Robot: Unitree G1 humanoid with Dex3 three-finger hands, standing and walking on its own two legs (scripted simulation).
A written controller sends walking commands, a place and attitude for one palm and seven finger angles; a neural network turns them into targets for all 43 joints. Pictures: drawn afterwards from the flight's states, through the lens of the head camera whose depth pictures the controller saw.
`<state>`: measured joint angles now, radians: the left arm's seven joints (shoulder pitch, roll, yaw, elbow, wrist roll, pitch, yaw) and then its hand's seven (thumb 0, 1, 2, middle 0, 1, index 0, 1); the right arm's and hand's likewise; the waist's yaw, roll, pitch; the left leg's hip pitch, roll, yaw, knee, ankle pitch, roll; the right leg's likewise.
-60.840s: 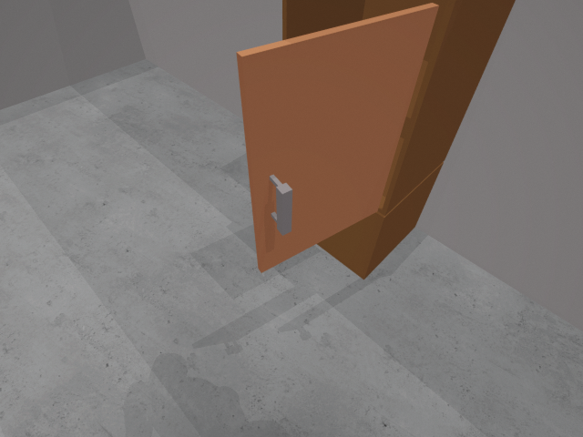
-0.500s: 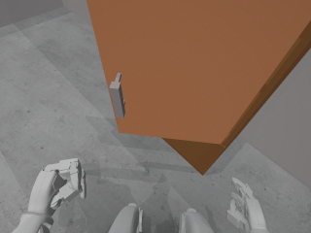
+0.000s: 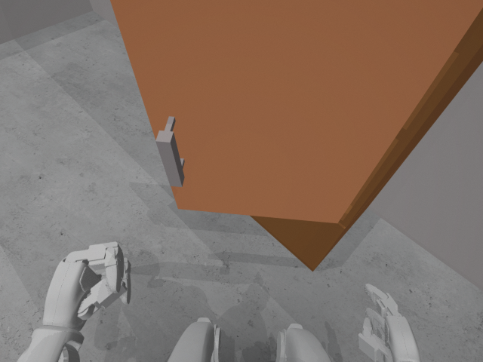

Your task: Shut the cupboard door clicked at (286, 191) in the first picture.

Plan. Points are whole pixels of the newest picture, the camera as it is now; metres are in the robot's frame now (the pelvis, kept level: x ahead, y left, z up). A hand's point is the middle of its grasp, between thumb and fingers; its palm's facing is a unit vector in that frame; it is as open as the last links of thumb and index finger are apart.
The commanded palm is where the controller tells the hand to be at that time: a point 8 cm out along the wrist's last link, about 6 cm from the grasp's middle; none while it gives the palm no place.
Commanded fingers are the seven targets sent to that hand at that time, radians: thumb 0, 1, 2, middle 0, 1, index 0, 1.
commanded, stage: raise the hand and make a fist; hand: left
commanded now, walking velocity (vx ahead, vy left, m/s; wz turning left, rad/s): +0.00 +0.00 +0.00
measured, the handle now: (174, 152) +0.46 +0.16 +0.04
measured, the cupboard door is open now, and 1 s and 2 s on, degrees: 40 40 38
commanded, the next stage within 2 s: bring the fist close to the handle in 0.02 s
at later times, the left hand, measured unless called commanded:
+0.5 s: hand (154, 252) +0.27 +0.15 +0.05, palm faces -0.08 -1.00 -0.02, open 3.1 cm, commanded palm +0.26 +0.21 +0.05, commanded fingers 0.00 0.90 0.90 -1.30 -1.50 -1.30 -1.50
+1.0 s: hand (180, 208) +0.35 +0.13 +0.04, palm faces -0.05 -1.00 -0.03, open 3.1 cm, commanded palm +0.33 +0.18 +0.05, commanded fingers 0.00 0.90 0.90 -1.30 -1.50 -1.30 -1.50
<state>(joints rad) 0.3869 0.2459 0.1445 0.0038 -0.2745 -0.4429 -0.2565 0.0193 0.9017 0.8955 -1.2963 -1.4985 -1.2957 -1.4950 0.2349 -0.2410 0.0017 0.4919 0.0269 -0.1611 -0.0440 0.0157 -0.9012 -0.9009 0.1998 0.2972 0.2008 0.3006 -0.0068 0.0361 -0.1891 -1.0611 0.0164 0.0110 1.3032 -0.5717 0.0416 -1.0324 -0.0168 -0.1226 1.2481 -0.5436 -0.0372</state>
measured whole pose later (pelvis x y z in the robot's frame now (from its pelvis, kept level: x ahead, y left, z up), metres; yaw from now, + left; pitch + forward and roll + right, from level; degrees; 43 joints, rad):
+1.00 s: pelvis +0.00 +0.00 +0.01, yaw +0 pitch +20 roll -1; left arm -0.14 0.18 0.05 0.38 -0.15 -0.38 -0.07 0.02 0.90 0.90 -1.30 -1.50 -1.30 -1.50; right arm 0.24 -0.24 0.01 0.55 0.02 -0.06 -0.01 0.01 -0.90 -0.90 0.20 0.30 0.20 0.30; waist -0.04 0.03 -0.17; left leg -1.04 0.01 0.04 1.24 -0.55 0.04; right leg -1.03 -0.02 -0.10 1.21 -0.52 -0.03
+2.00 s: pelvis -0.01 +0.00 +0.01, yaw +0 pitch +20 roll -2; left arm -0.49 0.23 0.11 0.77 -0.16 -0.47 -0.17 0.02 0.90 0.90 -1.32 -1.50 -1.30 -1.50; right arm 0.26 -0.25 0.00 0.61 0.02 -0.02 -0.01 0.01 -0.90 -0.90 0.20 0.30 0.20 0.30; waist -0.07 0.03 -0.15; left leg -1.08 0.01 0.03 1.25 -0.52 0.04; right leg -1.07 -0.02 -0.10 1.21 -0.50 -0.03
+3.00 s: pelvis -0.01 +0.00 -0.02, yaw -3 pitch +28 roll -3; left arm -1.04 0.43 0.23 1.19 -0.08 -0.37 -0.36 -0.01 0.87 0.91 -1.30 -1.50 -1.30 -1.50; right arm 0.37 -0.26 0.03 0.63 0.00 0.01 0.02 0.01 -0.90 -0.90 0.20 0.30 0.20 0.30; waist -0.21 0.05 -0.14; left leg -1.29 0.04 0.03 1.36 -0.55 0.05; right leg -1.27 0.01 -0.10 1.29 -0.50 -0.04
